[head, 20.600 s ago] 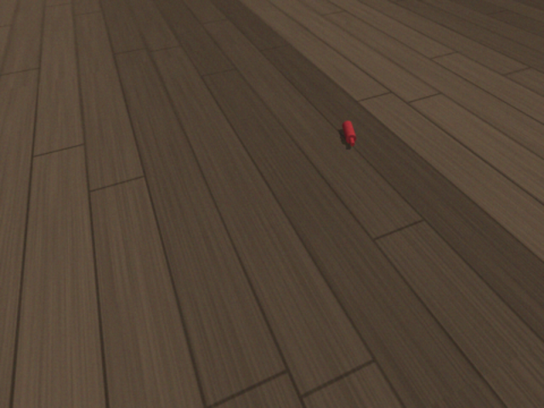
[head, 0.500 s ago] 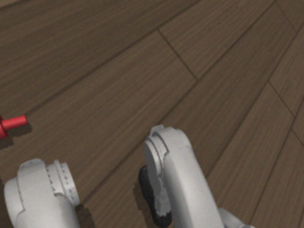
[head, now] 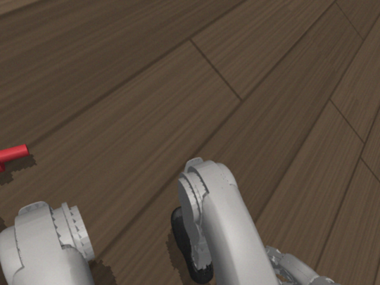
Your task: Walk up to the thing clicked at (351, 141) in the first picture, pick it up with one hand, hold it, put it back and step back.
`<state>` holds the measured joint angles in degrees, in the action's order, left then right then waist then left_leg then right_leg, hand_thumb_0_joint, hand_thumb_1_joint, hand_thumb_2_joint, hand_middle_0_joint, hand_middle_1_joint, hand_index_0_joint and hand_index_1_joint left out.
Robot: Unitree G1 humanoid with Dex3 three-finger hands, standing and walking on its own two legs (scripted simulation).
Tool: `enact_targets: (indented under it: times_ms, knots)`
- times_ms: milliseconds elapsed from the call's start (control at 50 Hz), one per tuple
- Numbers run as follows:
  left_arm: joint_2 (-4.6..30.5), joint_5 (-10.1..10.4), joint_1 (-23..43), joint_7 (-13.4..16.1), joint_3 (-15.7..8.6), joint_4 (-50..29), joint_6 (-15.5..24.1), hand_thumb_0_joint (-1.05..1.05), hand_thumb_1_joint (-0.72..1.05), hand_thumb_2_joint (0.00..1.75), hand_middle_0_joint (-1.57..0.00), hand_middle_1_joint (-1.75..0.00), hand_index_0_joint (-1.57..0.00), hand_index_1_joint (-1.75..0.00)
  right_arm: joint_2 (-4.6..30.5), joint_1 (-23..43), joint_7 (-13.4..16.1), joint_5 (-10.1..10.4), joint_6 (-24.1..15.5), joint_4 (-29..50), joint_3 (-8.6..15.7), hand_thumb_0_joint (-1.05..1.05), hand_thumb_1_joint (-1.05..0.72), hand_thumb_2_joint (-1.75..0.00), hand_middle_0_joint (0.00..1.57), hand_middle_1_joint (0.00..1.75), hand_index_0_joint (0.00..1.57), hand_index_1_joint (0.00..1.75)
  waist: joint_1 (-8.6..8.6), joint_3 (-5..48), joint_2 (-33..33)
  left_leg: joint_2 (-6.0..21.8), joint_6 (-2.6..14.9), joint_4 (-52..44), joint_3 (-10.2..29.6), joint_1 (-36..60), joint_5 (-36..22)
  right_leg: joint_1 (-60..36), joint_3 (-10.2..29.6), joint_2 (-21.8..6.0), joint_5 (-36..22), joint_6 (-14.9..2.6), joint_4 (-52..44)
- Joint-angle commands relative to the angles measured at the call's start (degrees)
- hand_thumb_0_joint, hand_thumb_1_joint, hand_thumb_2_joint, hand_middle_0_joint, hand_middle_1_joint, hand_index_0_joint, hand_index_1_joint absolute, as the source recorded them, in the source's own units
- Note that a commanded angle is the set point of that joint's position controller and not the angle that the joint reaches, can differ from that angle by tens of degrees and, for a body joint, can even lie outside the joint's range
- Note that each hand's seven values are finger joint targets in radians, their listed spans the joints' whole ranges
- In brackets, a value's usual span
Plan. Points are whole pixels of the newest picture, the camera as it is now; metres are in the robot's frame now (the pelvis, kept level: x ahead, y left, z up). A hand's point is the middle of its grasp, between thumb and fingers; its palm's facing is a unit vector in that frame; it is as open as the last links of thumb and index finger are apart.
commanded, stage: close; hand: left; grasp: from above
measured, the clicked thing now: out of the picture +0.41 +0.32 -0.26
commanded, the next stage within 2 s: settle in 0.94 s
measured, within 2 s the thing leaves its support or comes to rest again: leaves its support in 1.26 s
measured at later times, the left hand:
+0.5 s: hand out of the picture +0.37 +0.33 -0.24, palm faces -0.42 -0.16 -0.89, open 9.0 cm
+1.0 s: hand out of the picture +0.39 +0.34 -0.24, palm faces -0.43 -0.22 -0.87, open 8.7 cm
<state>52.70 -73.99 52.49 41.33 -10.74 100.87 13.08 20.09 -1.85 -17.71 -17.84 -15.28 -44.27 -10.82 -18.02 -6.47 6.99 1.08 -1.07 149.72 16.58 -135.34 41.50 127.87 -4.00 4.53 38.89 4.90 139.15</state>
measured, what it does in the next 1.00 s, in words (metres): stands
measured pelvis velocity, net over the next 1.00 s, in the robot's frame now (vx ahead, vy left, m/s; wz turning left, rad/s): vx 0.00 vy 0.00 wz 0.01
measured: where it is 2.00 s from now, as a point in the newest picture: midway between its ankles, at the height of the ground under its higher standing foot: (145, 284)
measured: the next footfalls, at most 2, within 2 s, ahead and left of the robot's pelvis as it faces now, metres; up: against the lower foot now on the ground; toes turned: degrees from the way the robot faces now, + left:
none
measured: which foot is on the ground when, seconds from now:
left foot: down 0.00-1.00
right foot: down 0.00-1.00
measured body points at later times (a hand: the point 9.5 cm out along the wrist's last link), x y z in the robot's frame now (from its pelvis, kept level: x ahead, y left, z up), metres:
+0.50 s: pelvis +0.00 +0.00 +0.00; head +0.22 +0.14 +0.36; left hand +0.39 +0.34 -0.19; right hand +0.10 -0.24 -0.07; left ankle +0.06 +0.13 -0.25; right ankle +0.12 -0.14 -0.25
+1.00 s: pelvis +0.00 +0.00 +0.00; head +0.25 +0.13 +0.35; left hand +0.41 +0.35 -0.19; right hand +0.08 -0.26 -0.07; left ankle +0.06 +0.13 -0.25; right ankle +0.12 -0.15 -0.25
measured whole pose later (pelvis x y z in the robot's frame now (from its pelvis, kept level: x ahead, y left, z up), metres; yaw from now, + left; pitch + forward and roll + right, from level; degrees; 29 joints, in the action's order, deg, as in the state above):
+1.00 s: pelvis +0.00 +0.00 +0.00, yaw +0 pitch +25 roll -14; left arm 54.3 -73.4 53.2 38.1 -10.7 101.6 16.4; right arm 19.4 -2.0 -18.2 -18.7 -15.2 -44.6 -13.2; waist -18.3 -7.9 6.5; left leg 0.5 -2.0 150.0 17.2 -134.4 42.2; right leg 127.2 -4.5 3.6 39.5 5.2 139.7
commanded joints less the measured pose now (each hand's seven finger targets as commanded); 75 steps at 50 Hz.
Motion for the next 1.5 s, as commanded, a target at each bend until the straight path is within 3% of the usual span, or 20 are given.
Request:
enact_targets:
  times_ms: [0,180,200,300,380,420,520,560,640,660,780,960,1020,1120,1160,1300,1360,1380,1420,1480]
  knots:
    - [14.0,2.3,10.8,-1.5,-0.9,-4.6,-0.1,0.00,0.12,0.46,-0.50,-0.69,-0.55,-0.63,16.8,-8.9,0.5,0.5,-0.9,0.0,4.4,0.00,-0.89,-0.90,0.20,0.30,0.20,0.30,-1.07,34.6,-26.9,0.6,0.74,-16.6,-7.8,27.8,-11.8,-16.6,-10.7,0.7,-13.7,-5.08,-9.7]
    - [9.8,1.9,9.8,-4.3,2.7,-7.5,4.4,0.00,0.20,0.49,-0.58,-0.67,-0.62,-0.62,16.6,-8.4,0.7,-0.2,1.7,0.3,3.4,0.00,-0.89,-0.90,0.20,0.30,0.20,0.30,-1.03,34.9,-28.6,0.8,-0.15,-17.5,-6.9,30.3,-13.6,-17.1,-11.8,0.8,-15.4,-5.27,-9.3]
    - [8.6,1.4,10.5,-4.0,4.0,-6.1,5.0,0.00,0.24,0.51,-0.61,-0.67,-0.65,-0.63,16.2,-8.1,0.5,-0.5,1.8,0.6,2.8,0.00,-0.89,-0.90,0.20,0.30,0.20,0.30,-2.27,32.0,-27.3,0.8,0.06,-17.0,-6.8,28.7,-12.1,-15.6,-12.2,0.7,-14.7,-5.16,-8.9]
    - [10.9,-0.7,9.1,-1.1,2.0,-7.5,7.1,0.00,0.34,0.46,-0.68,-0.63,-0.72,-0.58,16.4,-7.4,0.5,-0.7,2.4,0.9,2.5,0.00,-0.88,-0.90,0.20,0.30,0.20,0.30,-0.79,33.6,-27.1,0.7,0.09,-17.4,-7.1,29.9,-12.0,-16.1,-12.2,1.1,-14.0,-5.18,-9.4]
    - [9.4,-2.4,9.9,1.8,3.1,-6.5,6.4,0.00,0.40,0.46,-0.72,-0.62,-0.76,-0.57,15.8,-6.1,0.1,-1.5,1.7,0.9,2.1,0.00,-0.89,-0.90,0.20,0.30,0.20,0.30,-2.07,32.2,-26.3,0.7,0.29,-16.2,-7.0,28.7,-9.8,-14.2,-12.5,1.0,-12.7,-5.04,-8.5]
    - [11.9,-3.2,11.0,3.7,1.9,-8.6,5.8,0.00,0.44,0.46,-0.76,-0.60,-0.80,-0.56,17.4,-6.4,0.3,-1.2,1.4,-0.2,3.8,0.00,-0.89,-0.90,0.20,0.30,0.20,0.30,-1.89,32.5,-27.4,0.7,0.25,-16.9,-7.0,29.3,-7.8,-13.9,-12.2,0.9,-10.6,-5.18,-9.6]
    - [10.8,-2.7,11.3,5.4,2.9,-8.8,2.5,0.00,0.48,0.44,-0.80,-0.55,-0.84,-0.52,17.3,-6.6,0.1,-0.6,-0.2,-1.4,5.1,0.00,-0.88,-0.90,0.20,0.30,0.20,0.30,-2.00,30.6,-26.5,0.8,0.39,-17.2,-7.7,27.7,-4.9,-13.2,-10.9,0.7,-7.8,-5.10,-11.3]
    - [12.9,-1.9,11.9,5.5,0.6,-9.0,1.4,0.00,0.53,0.47,-0.83,-0.58,-0.86,-0.54,17.8,-6.8,-0.1,-0.5,-0.8,0.1,5.3,0.00,-0.88,-0.90,0.20,0.30,0.20,0.30,-1.50,31.9,-26.7,0.9,0.59,-17.1,-8.0,27.7,-6.2,-14.1,-10.7,0.7,-9.1,-5.10,-11.5]
    - [11.3,0.0,13.3,4.0,1.4,-8.5,0.1,0.00,0.54,0.46,-0.85,-0.55,-0.88,-0.51,18.3,-7.3,-0.8,0.0,-2.0,0.1,5.7,0.00,-0.88,-0.90,0.20,0.30,0.20,0.30,-2.28,32.5,-26.0,0.9,0.64,-16.1,-7.7,27.2,-8.5,-13.8,-10.7,0.4,-11.2,-4.90,-10.5]
    - [13.3,0.6,12.4,3.8,-0.7,-6.2,-0.1,0.00,0.56,0.43,-0.85,-0.55,-0.89,-0.51,17.5,-8.0,-0.7,0.0,-1.9,-0.4,4.7,0.00,-0.88,-0.89,0.20,0.30,0.20,0.30,-1.83,33.1,-24.1,1.0,0.77,-16.0,-7.5,26.6,-9.4,-15.3,-10.7,0.5,-12.1,-4.73,-11.0]
    - [14.6,1.9,11.2,0.1,-1.3,-4.6,0.7,0.00,0.55,0.36,-0.84,-0.52,-0.89,-0.47,17.2,-8.4,-0.5,0.1,-1.9,-0.6,3.8,0.00,-0.88,-0.90,0.20,0.30,0.20,0.30,-1.07,34.7,-25.3,0.6,0.73,-15.5,-8.0,27.7,-12.8,-17.8,-10.7,0.3,-14.9,-4.87,-9.9]
    - [14.5,1.3,9.7,-1.9,-0.5,-3.3,4.2,0.00,0.69,0.46,-0.97,-0.54,-1.01,-0.50,17.5,-8.9,0.2,-0.9,0.3,0.1,2.4,0.00,-0.89,-0.90,0.20,0.30,0.20,0.30,-1.40,34.1,-24.9,0.5,0.89,-16.0,-8.0,27.3,-12.2,-18.7,-11.2,0.4,-14.6,-4.83,-10.2]
    - [13.1,1.1,10.2,-1.9,1.6,-3.1,5.2,0.00,0.73,0.44,-1.00,-0.51,-1.03,-0.48,17.0,-8.3,0.3,-1.3,0.8,0.8,1.6,0.00,-0.89,-0.90,0.20,0.30,0.20,0.30,-2.47,32.3,-23.9,0.5,1.11,-15.2,-8.0,26.4,-10.5,-17.8,-11.4,0.4,-13.5,-4.61,-10.2]
    - [15.7,1.0,10.9,-1.2,-0.3,-6.7,5.1,0.00,0.66,0.48,-1.01,-0.53,-1.04,-0.50,17.4,-9.1,1.3,-1.5,1.6,0.1,2.4,0.00,-0.90,-0.90,0.20,0.30,0.20,0.30,-1.08,35.0,-26.6,0.5,0.92,-16.6,-8.2,27.6,-9.5,-18.2,-11.0,0.8,-11.9,-5.17,-10.8]
    - [14.9,0.4,11.9,-1.5,0.6,-8.6,4.9,0.00,0.64,0.49,-1.00,-0.51,-1.03,-0.49,17.6,-9.2,1.4,-1.4,1.5,0.6,3.1,0.00,-0.91,-0.90,0.20,0.30,0.20,0.30,-1.29,35.6,-28.8,0.5,0.54,-16.4,-8.5,29.1,-10.1,-17.3,-11.0,0.7,-12.7,-5.38,-9.8]
    - [16.3,0.2,9.0,-1.2,-4.6,-17.9,3.5,0.00,0.73,0.58,-1.08,-0.54,-1.10,-0.52,16.1,-10.1,0.7,0.3,1.9,-0.1,5.8,0.00,-0.90,-0.90,0.20,0.30,0.20,0.30,1.79,40.7,-33.2,0.4,-0.09,-17.1,-9.3,31.3,-14.6,-16.7,-10.4,0.3,-16.2,-5.70,-8.7]
    - [11.9,1.3,8.5,-3.1,-2.8,-19.6,1.7,0.00,0.74,0.53,-1.07,-0.52,-1.10,-0.50,15.9,-9.5,0.3,1.7,2.1,-0.1,8.4,0.00,-0.90,-0.90,0.20,0.30,0.20,0.30,2.72,41.1,-34.9,0.3,-0.56,-18.9,-9.4,32.5,-14.2,-13.0,-10.2,-0.1,-15.3,-6.14,-8.5]
    - [8.1,2.0,10.8,-4.1,0.3,-23.7,1.5,0.00,0.74,0.52,-1.07,-0.52,-1.10,-0.50,15.1,-8.9,0.1,2.2,2.3,1.4,8.5,0.00,-0.91,-0.90,0.20,0.30,0.20,0.30,2.88,42.6,-36.2,0.0,-0.47,-19.9,-9.7,32.7,-13.4,-12.8,-9.9,-0.1,-14.5,-6.28,-9.5]
    - [8.8,2.4,8.7,-5.4,-1.0,-23.2,-0.3,0.00,0.75,0.49,-1.07,-0.52,-1.10,-0.49,15.9,-10.5,0.1,3.1,2.9,0.5,10.4,0.00,-0.90,-0.90,0.20,0.30,0.20,0.30,4.04,44.0,-35.7,-0.2,-0.52,-21.4,-9.8,33.4,-13.4,-12.6,-9.3,-0.6,-14.4,-6.41,-10.0]
    - [4.1,4.3,8.7,-9.0,2.2,-22.9,-1.9,0.00,0.75,0.46,-1.09,-0.49,-1.11,-0.46,15.1,-10.7,0.2,5.0,4.3,0.8,11.5,0.00,-0.91,-0.90,0.20,0.30,0.20,0.30,4.82,43.6,-33.1,-0.4,-0.30,-23.2,-9.7,32.3,-12.2,-10.8,-8.6,-1.0,-13.0,-6.50,-11.1]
